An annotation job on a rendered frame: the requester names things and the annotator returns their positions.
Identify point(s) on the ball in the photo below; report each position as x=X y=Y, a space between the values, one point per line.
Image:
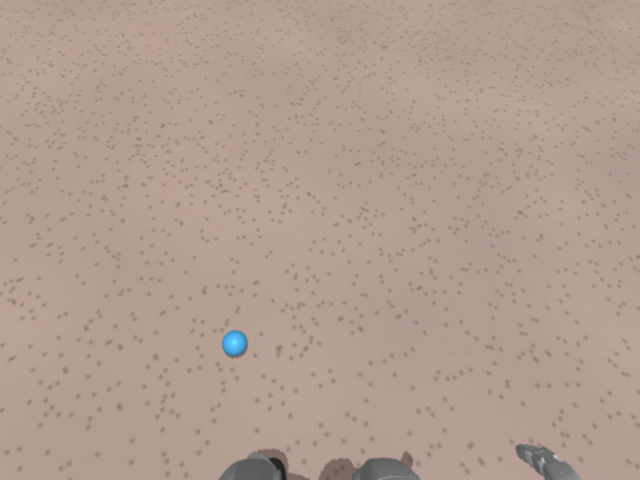
x=234 y=343

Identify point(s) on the right robot hand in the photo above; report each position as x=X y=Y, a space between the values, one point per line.
x=546 y=463

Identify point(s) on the left robot foot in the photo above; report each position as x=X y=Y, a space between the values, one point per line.
x=279 y=466

